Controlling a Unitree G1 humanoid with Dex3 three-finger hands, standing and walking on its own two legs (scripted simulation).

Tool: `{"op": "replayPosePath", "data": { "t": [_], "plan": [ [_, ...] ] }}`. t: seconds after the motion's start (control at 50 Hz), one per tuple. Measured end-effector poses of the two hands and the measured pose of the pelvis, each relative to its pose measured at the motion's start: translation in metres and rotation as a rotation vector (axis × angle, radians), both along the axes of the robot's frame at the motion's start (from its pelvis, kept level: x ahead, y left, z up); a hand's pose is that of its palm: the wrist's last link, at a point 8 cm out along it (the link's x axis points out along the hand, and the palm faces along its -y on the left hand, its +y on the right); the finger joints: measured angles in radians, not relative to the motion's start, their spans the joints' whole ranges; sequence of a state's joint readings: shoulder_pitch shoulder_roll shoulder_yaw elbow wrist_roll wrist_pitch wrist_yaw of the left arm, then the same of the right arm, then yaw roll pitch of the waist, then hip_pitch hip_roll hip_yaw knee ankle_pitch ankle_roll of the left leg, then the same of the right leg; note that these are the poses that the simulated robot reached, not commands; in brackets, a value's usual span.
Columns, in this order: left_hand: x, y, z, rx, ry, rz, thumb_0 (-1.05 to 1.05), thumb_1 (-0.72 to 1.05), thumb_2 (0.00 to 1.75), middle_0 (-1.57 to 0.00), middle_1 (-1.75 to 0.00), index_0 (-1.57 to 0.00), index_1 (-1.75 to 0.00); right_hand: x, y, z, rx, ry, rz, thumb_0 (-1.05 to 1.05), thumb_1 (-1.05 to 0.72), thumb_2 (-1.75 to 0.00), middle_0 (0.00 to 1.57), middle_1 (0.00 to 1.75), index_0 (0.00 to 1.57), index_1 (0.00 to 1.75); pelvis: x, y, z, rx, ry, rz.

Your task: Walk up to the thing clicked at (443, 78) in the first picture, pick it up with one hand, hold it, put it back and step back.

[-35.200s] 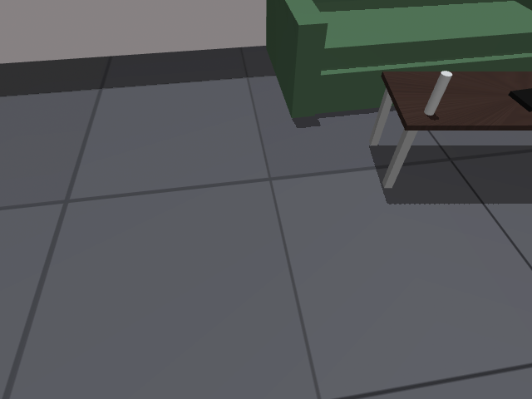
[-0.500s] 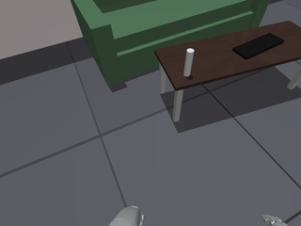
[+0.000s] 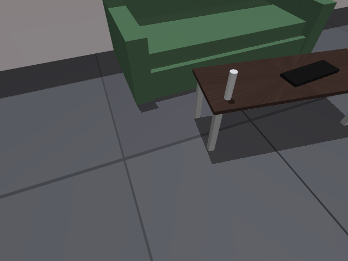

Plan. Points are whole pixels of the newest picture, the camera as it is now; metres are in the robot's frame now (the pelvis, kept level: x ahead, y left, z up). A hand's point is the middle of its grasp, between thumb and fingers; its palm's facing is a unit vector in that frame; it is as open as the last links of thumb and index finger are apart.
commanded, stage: step back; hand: right
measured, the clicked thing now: (230, 85) +1.01 -0.28 -0.25
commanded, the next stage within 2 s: stand in 0.50 s
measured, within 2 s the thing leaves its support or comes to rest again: neither
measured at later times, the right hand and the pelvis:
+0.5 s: hand out of the picture +0.14 -0.24 -0.14, palm faces +0.00 +0.94 -0.34, open 7.4 cm; pelvis +0.03 +0.00 +0.01, yaw -1 degrees
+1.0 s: hand out of the picture +0.08 -0.26 -0.14, palm faces +0.01 +0.95 -0.33, open 7.4 cm; pelvis +0.01 -0.01 +0.02, yaw -2 degrees
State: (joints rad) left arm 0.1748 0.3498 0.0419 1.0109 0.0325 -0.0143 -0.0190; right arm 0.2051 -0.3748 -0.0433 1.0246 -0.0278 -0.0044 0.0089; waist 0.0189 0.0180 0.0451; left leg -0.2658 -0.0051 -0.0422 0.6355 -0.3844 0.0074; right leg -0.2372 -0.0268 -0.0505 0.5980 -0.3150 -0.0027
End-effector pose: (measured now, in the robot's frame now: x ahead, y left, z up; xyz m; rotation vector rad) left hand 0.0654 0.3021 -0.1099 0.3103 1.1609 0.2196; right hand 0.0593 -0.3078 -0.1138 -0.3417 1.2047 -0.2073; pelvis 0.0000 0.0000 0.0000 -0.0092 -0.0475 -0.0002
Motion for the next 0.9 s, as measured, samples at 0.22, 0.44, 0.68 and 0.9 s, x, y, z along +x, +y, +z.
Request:
{"op": "replayPosePath", "data": {
  "t": [0.22,0.44,0.68,0.9],
  "plan": [
    [0.037,0.005,-0.002,-0.024,0.003,-0.002,0.01,0.91,0.90,-0.21,-0.30,-0.20,-0.30,0.036,0.016,0.014,0.001,-0.019,0.001,0.01,-0.90,-0.90,0.21,0.30,0.20,0.30,0.021,0.004,0.009,-0.002,0.011,-0.011],
    [0.061,0.007,0.009,0.001,-0.023,-0.018,0.01,0.91,0.90,-0.21,-0.30,-0.20,-0.30,0.071,0.022,0.015,0.021,-0.076,0.008,0.01,-0.90,-0.90,0.21,0.30,0.20,0.30,0.026,0.005,0.011,0.003,0.009,-0.015],
    [0.050,-0.006,0.012,-0.014,0.031,-0.028,0.01,0.91,0.90,-0.21,-0.30,-0.20,-0.30,0.063,0.020,0.017,0.043,-0.061,-0.009,0.01,-0.90,-0.90,0.21,0.30,0.20,0.30,0.024,0.001,0.019,0.011,-0.002,-0.024],
    [0.031,-0.018,0.012,-0.020,0.062,-0.039,0.01,0.91,0.90,-0.21,-0.30,-0.20,-0.30,0.029,0.006,0.014,0.042,0.001,-0.033,0.01,-0.90,-0.90,0.21,0.30,0.20,0.30,0.014,-0.007,0.022,0.012,-0.003,-0.027]
  ]
}}
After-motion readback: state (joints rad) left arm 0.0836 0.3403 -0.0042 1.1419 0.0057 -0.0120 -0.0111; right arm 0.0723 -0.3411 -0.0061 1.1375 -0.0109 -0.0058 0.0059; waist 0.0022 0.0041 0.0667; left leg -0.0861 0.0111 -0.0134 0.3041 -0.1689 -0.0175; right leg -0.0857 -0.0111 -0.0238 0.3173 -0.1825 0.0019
